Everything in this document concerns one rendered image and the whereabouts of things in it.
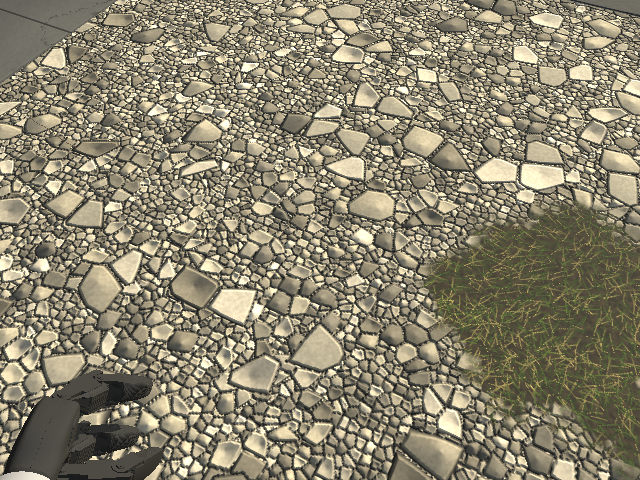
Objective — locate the left robot hand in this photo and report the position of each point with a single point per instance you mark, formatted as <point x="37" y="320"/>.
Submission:
<point x="52" y="443"/>

